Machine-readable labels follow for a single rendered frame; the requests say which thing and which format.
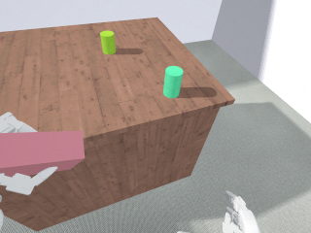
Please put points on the sponge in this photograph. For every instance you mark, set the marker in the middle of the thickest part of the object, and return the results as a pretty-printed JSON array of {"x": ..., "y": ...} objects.
[{"x": 29, "y": 153}]

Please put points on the robot right hand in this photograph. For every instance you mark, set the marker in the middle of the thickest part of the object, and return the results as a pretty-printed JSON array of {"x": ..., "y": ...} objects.
[{"x": 244, "y": 221}]

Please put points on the robot left hand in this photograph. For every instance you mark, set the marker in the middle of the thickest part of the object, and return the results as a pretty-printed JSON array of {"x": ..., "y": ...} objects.
[{"x": 20, "y": 183}]

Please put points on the table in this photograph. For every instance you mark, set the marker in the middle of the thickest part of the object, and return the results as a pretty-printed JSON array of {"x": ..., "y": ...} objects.
[{"x": 135, "y": 138}]

